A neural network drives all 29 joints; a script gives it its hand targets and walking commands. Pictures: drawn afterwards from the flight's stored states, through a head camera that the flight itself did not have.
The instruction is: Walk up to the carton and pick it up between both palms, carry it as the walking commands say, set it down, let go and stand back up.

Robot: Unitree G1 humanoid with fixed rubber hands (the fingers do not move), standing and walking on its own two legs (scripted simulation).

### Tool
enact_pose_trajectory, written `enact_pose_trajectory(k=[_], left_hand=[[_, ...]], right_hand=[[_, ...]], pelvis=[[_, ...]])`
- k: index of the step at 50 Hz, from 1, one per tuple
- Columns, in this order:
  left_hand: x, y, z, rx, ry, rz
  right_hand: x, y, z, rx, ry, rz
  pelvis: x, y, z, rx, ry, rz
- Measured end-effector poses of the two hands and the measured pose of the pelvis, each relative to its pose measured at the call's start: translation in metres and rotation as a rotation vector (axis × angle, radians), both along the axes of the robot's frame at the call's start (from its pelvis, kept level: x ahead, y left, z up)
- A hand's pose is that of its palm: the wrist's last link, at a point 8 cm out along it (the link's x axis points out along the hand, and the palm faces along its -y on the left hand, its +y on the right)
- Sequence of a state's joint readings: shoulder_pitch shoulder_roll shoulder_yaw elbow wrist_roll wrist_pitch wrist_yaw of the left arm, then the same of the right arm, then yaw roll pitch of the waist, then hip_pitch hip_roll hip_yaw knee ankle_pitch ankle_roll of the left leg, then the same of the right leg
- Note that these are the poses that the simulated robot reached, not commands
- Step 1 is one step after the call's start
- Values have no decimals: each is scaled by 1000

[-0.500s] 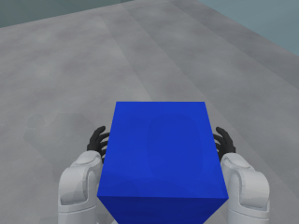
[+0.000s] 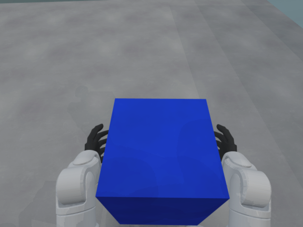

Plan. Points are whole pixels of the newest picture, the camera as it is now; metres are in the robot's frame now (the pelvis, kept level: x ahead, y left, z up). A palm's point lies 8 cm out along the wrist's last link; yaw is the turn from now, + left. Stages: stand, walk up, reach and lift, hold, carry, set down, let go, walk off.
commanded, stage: carry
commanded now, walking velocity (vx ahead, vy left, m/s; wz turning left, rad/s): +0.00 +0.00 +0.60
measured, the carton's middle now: (159, 166) +0.26 +0.01 +0.01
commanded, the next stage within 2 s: none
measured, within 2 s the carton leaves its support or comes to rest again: neither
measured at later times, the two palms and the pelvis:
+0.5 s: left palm (50, 193) +0.17 +0.23 +0.07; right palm (193, 163) +0.25 -0.07 +0.08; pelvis -0.04 +0.02 +0.00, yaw +12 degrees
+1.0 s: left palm (42, 198) +0.16 +0.24 +0.08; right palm (193, 170) +0.23 -0.07 +0.09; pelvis -0.06 +0.03 +0.01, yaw +12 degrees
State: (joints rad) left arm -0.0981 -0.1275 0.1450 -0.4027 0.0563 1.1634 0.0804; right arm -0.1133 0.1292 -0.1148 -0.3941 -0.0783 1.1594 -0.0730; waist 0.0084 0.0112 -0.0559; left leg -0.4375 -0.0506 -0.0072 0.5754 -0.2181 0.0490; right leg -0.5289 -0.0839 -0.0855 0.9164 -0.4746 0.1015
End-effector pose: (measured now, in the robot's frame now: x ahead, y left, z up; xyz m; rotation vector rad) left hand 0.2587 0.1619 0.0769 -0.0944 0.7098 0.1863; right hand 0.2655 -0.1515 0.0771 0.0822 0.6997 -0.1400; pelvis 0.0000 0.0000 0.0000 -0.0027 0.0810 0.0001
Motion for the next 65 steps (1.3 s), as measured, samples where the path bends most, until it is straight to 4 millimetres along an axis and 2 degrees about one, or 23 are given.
enact_pose_trajectory(k=[7,11,17,21,24,30,44,65], left_hand=[[-20,-8,5,42,3,32],[-39,-2,7,54,34,68],[-57,24,13,42,0,134],[-69,50,2,15,-11,169],[-83,67,-5,-13,18,205],[-100,81,1,-7,16,234],[-98,81,10,-8,-2,185],[-97,71,1,6,6,184]], right_hand=[[-8,-7,-7,40,3,36],[-13,0,-5,48,34,74],[-9,28,5,39,-1,139],[-11,57,4,14,-11,172],[-16,75,0,-14,18,209],[-26,92,3,-10,15,239],[-39,87,13,-8,-2,190],[-36,77,1,0,5,195]], pelvis=[[-10,-15,-2,8,-4,82],[-16,-17,6,34,-27,129],[-26,-7,6,49,-21,175],[-33,10,-2,33,-20,201],[-39,18,0,34,-27,210],[-48,27,2,21,-36,222],[-59,35,7,12,-28,208],[-58,26,6,11,-17,201]])
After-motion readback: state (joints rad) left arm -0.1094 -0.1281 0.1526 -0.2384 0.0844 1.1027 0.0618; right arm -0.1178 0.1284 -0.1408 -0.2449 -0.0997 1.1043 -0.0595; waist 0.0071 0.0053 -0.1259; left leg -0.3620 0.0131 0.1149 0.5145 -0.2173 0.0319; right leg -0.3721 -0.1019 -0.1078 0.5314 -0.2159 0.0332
